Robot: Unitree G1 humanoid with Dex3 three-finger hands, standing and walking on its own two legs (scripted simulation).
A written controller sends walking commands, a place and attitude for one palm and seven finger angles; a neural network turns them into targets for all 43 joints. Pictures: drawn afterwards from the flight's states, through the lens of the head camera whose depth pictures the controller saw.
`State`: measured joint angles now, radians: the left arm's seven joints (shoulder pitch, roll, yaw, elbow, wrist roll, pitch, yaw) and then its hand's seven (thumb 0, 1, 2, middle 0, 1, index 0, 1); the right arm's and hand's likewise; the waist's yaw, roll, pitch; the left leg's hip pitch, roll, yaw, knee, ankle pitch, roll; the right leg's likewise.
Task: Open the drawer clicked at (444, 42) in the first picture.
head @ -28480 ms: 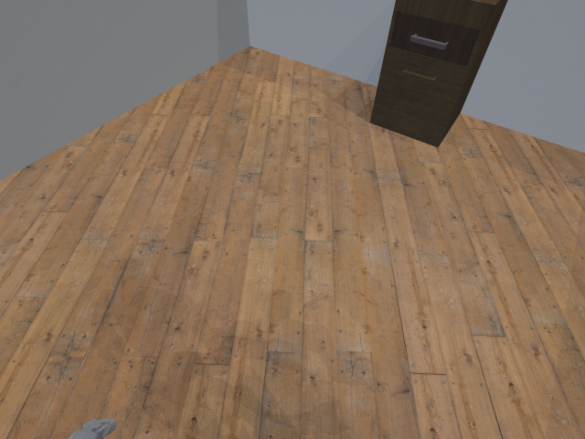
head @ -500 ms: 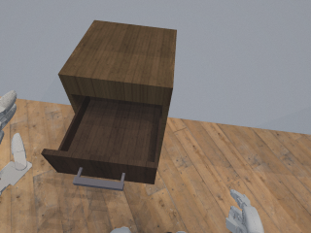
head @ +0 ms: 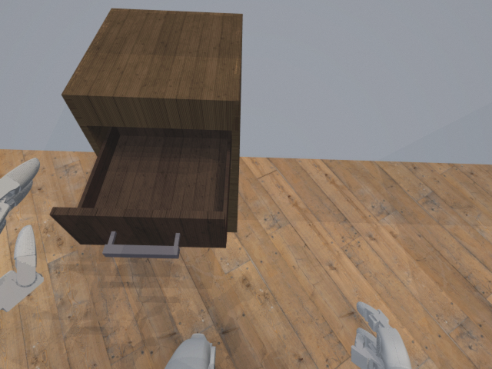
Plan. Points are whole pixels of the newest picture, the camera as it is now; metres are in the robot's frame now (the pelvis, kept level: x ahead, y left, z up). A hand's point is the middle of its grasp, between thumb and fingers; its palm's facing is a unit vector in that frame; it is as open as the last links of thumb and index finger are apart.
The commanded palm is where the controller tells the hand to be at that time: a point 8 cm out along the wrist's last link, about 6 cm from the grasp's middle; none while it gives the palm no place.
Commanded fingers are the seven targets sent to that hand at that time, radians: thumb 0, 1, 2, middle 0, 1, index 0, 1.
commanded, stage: stop stepping back and stand still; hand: left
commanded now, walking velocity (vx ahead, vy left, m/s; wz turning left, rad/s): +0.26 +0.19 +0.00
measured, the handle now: (143, 243) +0.40 +0.26 -0.21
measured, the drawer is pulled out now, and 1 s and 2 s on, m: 0.28 0.28 0.28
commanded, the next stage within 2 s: let the arm hang, fingers relaxed in 0.62 s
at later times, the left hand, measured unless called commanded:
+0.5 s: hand out of the picture +0.13 +0.24 +0.17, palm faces +0.38 -0.79 -0.49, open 7.4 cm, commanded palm +0.08 +0.28 +0.18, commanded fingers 0.00 0.90 0.90 -0.20 -0.30 -0.20 -0.30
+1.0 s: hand out of the picture +0.04 +0.20 -0.17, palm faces +0.02 -0.99 -0.15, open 7.4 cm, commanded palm none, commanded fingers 0.00 0.90 0.90 -0.20 -0.30 -0.20 -0.30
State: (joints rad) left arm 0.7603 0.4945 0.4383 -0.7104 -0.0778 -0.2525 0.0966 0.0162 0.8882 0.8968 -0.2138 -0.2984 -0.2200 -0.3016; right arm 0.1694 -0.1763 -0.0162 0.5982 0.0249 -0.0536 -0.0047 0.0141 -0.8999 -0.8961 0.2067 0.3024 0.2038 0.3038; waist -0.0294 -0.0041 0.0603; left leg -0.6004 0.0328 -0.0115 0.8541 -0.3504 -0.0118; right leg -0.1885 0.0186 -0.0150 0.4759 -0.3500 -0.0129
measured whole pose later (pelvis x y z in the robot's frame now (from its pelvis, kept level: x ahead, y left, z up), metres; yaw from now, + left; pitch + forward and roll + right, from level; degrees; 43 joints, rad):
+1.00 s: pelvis -0.04 +0.04 +0.00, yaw +3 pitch -1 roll -1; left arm 0.24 0.17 -0.01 0.80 0.02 0.08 0.01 0.01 0.91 0.90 -0.20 -0.29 -0.20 -0.30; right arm 0.18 -0.18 0.01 0.88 -0.02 0.01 0.01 0.01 -0.90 -0.90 0.20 0.30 0.20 0.30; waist -0.02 -0.03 0.07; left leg -0.26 -0.02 0.06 0.56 -0.29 0.06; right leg -0.22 -0.04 -0.05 0.55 -0.31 0.03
